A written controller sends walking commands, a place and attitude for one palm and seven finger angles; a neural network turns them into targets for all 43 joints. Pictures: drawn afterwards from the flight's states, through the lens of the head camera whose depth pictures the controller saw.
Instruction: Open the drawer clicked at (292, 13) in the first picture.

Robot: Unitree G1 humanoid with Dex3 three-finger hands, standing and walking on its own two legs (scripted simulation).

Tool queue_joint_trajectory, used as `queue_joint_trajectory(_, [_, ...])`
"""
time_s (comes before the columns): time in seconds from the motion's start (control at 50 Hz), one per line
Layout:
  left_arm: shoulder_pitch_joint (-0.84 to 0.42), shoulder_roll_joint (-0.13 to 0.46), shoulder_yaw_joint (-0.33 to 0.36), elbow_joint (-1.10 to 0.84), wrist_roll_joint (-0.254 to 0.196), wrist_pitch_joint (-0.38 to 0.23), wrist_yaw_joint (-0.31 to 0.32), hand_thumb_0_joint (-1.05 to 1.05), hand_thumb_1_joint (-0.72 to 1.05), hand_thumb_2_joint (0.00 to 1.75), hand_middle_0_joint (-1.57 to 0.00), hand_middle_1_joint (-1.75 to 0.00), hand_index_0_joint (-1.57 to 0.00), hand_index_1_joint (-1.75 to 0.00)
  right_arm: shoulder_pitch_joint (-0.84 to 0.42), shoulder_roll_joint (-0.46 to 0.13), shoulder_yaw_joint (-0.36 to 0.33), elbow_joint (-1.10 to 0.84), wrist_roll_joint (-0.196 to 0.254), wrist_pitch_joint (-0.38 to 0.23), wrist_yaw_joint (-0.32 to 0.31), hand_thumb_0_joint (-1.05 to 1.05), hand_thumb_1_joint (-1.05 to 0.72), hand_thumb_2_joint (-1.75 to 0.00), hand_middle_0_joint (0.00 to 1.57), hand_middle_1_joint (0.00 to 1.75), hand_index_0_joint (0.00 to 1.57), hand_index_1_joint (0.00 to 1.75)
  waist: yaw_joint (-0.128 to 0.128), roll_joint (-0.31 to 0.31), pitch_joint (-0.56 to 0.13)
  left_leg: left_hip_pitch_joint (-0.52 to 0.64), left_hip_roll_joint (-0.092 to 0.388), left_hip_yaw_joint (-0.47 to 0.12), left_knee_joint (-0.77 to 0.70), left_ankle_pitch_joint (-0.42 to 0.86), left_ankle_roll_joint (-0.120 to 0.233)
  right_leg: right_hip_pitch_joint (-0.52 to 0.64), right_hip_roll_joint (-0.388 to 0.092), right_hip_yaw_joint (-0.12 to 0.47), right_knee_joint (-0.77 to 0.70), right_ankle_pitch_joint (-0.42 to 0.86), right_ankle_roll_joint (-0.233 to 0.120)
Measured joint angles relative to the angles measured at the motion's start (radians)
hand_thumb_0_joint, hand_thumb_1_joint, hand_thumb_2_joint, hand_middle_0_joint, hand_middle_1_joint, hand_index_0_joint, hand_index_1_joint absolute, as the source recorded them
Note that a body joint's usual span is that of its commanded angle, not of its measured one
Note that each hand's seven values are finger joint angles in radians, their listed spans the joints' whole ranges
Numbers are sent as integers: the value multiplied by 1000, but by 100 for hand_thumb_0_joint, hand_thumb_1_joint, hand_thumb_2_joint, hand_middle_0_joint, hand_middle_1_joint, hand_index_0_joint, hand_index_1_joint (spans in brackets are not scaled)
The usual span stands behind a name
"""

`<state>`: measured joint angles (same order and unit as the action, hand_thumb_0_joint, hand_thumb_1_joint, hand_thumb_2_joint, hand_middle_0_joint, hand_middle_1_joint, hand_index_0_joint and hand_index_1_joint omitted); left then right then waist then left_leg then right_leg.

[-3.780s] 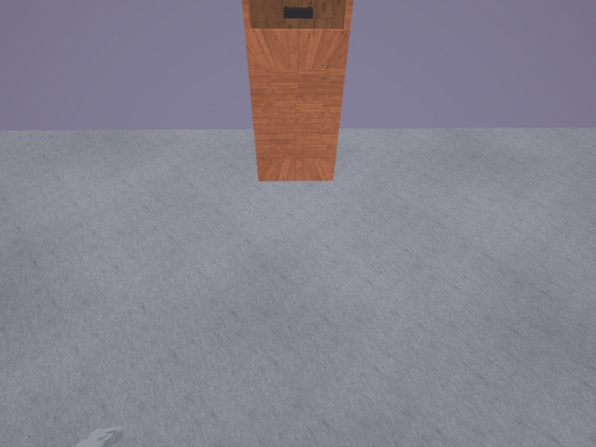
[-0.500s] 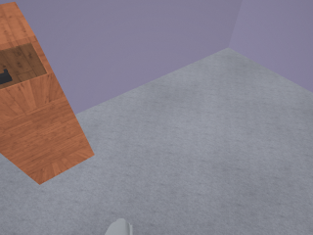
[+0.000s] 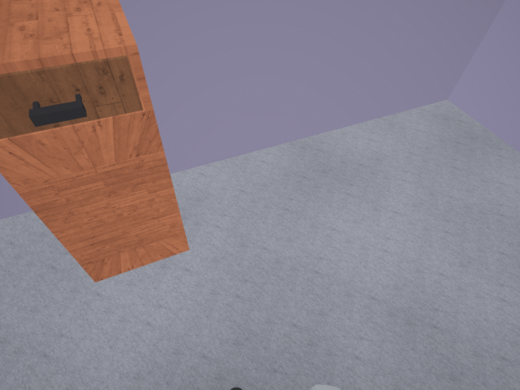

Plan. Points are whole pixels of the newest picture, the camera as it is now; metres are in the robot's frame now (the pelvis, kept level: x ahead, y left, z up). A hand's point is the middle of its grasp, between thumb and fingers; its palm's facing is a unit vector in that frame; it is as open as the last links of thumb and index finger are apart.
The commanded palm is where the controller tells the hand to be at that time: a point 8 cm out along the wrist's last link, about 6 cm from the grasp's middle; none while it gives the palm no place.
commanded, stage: turn to face it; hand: left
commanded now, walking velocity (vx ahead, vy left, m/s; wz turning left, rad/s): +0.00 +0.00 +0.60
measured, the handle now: (58, 107) +0.64 +0.47 +0.04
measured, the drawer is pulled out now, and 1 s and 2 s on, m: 0.00 0.00 0.00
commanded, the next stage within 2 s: take the last steps up to it in 0.52 s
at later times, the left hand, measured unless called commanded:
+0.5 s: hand out of the picture -0.03 +0.16 -0.16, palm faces +0.34 -0.91 -0.25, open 7.4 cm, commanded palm none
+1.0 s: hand out of the picture -0.01 +0.19 -0.16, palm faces +0.40 -0.88 -0.24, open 7.4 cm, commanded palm none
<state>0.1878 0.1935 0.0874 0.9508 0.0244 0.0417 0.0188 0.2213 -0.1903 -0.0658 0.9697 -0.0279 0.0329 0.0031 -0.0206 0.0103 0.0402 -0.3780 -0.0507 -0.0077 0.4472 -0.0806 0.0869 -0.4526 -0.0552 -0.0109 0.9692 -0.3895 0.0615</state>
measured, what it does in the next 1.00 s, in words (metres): steps on the spot, turning left: right foot, then left foot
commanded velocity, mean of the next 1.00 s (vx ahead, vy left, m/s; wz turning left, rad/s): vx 0.12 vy -0.02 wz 0.26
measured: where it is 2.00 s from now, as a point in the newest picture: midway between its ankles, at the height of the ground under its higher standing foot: (229, 381)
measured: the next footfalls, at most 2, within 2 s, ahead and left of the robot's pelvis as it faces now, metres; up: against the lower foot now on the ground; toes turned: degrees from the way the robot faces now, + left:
right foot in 0.16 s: +0.02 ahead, -0.15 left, +0.00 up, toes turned +5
left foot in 0.58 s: -0.03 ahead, +0.12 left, +0.00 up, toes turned +26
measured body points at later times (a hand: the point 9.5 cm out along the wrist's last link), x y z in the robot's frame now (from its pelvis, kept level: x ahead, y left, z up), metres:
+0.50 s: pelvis -0.01 -0.03 +0.00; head +0.03 -0.04 +0.45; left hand -0.05 +0.21 -0.14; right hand +0.13 -0.26 -0.15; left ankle -0.06 +0.11 -0.69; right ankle -0.02 -0.15 -0.74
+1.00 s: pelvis +0.03 -0.01 -0.01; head +0.04 -0.03 +0.44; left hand -0.03 +0.23 -0.14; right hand +0.14 -0.22 -0.17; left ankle -0.06 +0.10 -0.74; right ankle +0.08 -0.09 -0.74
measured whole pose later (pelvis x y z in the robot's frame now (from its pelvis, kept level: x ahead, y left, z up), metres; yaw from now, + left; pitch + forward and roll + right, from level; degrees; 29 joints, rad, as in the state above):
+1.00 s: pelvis +0.03 -0.01 -0.01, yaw +23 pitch -1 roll +2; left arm 0.27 0.19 0.05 1.01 0.03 -0.01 -0.02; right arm 0.28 -0.20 -0.05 1.03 -0.03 0.00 -0.01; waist 0.00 0.03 0.02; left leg -0.15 0.02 0.04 0.52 -0.35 -0.01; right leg -0.27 -0.06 -0.11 0.58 -0.30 0.02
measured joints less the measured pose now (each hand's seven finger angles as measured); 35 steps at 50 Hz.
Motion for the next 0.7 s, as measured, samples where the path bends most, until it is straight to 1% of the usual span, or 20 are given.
queue_joint_trajectory(0.1, [-15, 8, 0, -26, -7, 5, 2, 0, 91, 89, -20, -30, -20, -30, 28, -12, -15, -7, -4, 14, 2, 1, -91, -90, 20, 30, 20, 30, -23, 25, -15, -20, -22, -59, -17, 28, -20, 92, 42, -1, -168, -49, -14])
queue_joint_trajectory(0.14, [-11, 7, -4, -39, -13, 1, 2, 0, 91, 89, -20, -30, -20, -30, 38, -19, -22, -9, -5, 24, 4, 1, -91, -90, 20, 30, 20, 30, -26, 35, -22, -28, -36, -83, -23, 41, -35, 160, 58, -8, -301, -31, -27])
queue_joint_trajectory(0.16, [-2, 8, -7, -49, -14, -4, 2, 0, 91, 89, -20, -30, -20, -30, 44, -22, -26, -11, -3, 29, 5, 1, -91, -90, 20, 30, 20, 30, -23, 34, -29, -40, -48, -91, -14, 40, -45, 205, 58, -13, -401, -8, -40])
queue_joint_trajectory(0.18, [4, 7, -9, -53, -9, -9, 4, 0, 91, 89, -20, -30, -20, -30, 45, -25, -32, -10, 2, 36, 4, 1, -91, -90, 20, 30, 20, 30, -16, 36, -31, -66, -56, -96, 39, -31, -66, 223, 55, -20, -454, 62, -70])
queue_joint_trajectory(0.2, [11, 3, -15, -54, -5, -8, 7, 0, 91, 89, -20, -30, -20, -30, 45, -31, -38, -6, 2, 42, 2, 1, -91, -90, 20, 30, 20, 30, -11, 45, -30, -100, -58, -90, 137, -148, -87, 227, 53, -34, -456, 86, -81])
queue_joint_trajectory(0.22, [18, -1, -22, -53, -4, -3, 10, 0, 91, 89, -20, -30, -20, -30, 48, -36, -42, -6, 0, 46, 3, 1, -91, -90, 20, 30, 20, 30, -11, 51, -31, -139, -59, -78, 260, -220, -99, 236, 46, -51, -460, 87, -84])
queue_joint_trajectory(0.24, [28, -4, -25, -51, -4, 0, 12, 0, 91, 89, -20, -30, -20, -30, 52, -41, -45, -8, -3, 50, 5, 1, -91, -90, 20, 30, 20, 30, -11, 52, -33, -172, -56, -63, 377, -253, -107, 248, 37, -65, -472, 84, -83])
queue_joint_trajectory(0.28, [43, -7, -27, -44, -6, -2, 15, 0, 90, 89, -20, -30, -20, -30, 53, -48, -46, -14, -4, 50, 13, 1, -91, -90, 20, 30, 20, 30, -12, 49, -30, -207, -27, -30, 560, -255, -123, 273, 21, -85, -501, 86, -78])
queue_joint_trajectory(0.3, [47, -8, -29, -41, -6, -7, 15, 0, 90, 89, -20, -30, -20, -30, 52, -51, -45, -18, -3, 47, 15, 1, -91, -90, 20, 30, 20, 30, -14, 45, -24, -211, -9, -18, 617, -248, -131, 283, 13, -95, -509, 87, -77])
queue_joint_trajectory(0.34, [51, -11, -35, -37, -5, -19, 14, 1, 90, 89, -20, -30, -20, -30, 49, -54, -42, -22, -1, 42, 17, 1, -91, -90, 20, 30, 20, 30, -17, 36, -9, -198, 27, -3, 663, -251, -145, 296, -5, -119, -513, 85, -75])
queue_joint_trajectory(0.38, [53, -18, -41, -38, -3, -30, 11, 1, 90, 89, -20, -30, -20, -30, 40, -57, -38, -19, 1, 44, 16, 1, -91, -90, 20, 30, 20, 30, -13, 27, 6, -166, 58, 7, 644, -270, -156, 303, -25, -143, -504, 75, -72])
queue_joint_trajectory(0.44, [62, -29, -50, -38, 3, -39, 5, 0, 90, 89, -20, -30, -20, -30, 9, -61, -28, -10, 3, 52, 15, 1, -91, -90, 20, 30, 20, 30, 6, 14, 26, -101, 89, 25, 538, -311, -160, 301, -54, -172, -475, 55, -63])
queue_joint_trajectory(0.52, [85, -28, -53, -23, 10, -36, -2, 0, 90, 89, -20, -30, -20, -30, -53, -59, -14, -15, 8, 49, 14, 1, -91, -90, 20, 30, 20, 30, 38, -4, 47, -2, 96, 56, 355, -331, -146, 281, -85, -198, -421, 25, -42])
queue_joint_trajectory(0.56, [99, -17, -48, -9, 9, -30, -4, 0, 90, 89, -20, -30, -21, -30, -82, -53, -6, -26, 10, 36, 14, 1, -91, -90, 20, 30, 20, 30, 48, -18, 52, 60, 88, 77, 232, -280, -135, 265, -99, -211, -380, 3, -26])
queue_joint_trajectory(0.58, [110, -9, -46, -3, 5, -27, -4, 0, 90, 89, -20, -30, -21, -30, -91, -52, -2, -36, 9, 26, 14, 1, -91, -90, 20, 30, 20, 30, 50, -22, 50, 99, 85, 89, 153, -213, -119, 249, -106, -215, -343, -14, -17])
queue_joint_trajectory(0.6, [112, 4, -40, 7, 0, -20, -5, 0, 90, 89, -20, -30, -21, -30, -106, -44, 0, -40, 6, 13, 13, 1, -91, -90, 20, 30, 20, 30, 52, -41, 55, 103, 74, 95, 142, -215, -92, 219, -121, -199, -280, -27, -12])
queue_joint_trajectory(0.62, [109, 18, -36, 17, -4, -9, -3, 0, 90, 89, -20, -30, -21, -30, -119, -34, 4, -45, 8, 2, 11, 1, -91, -90, 20, 30, 20, 30, 57, -57, 63, 97, 67, 96, 160, -233, -77, 181, -120, -158, -193, -82, -6])
queue_joint_trajectory(0.64, [106, 30, -33, 24, -5, 3, 1, 0, 90, 89, -20, -30, -20, -30, -127, -26, 11, -50, 10, -5, 9, 1, -91, -90, 20, 30, 20, 30, 63, -66, 68, 100, 67, 96, 167, -246, -70, 145, -106, -119, -106, -131, -4])
queue_joint_trajectory(0.66, [104, 39, -30, 33, -5, 12, 4, 1, 90, 89, -20, -30, -20, -30, -131, -18, 17, -51, 10, -11, 6, 1, -91, -90, 20, 30, 20, 30, 65, -69, 67, 108, 70, 93, 161, -251, -68, 114, -91, -92, -35, -153, -1])
queue_joint_trajectory(0.7, [96, 50, -23, 48, -4, 19, 2, 1, 91, 89, -20, -30, -20, -30, -128, -7, 25, -51, 5, -19, -4, 1, -91, -90, 20, 30, 20, 30, 63, -62, 58, 130, 77, 79, 128, -239, -70, 70, -66, -66, 58, -137, 0])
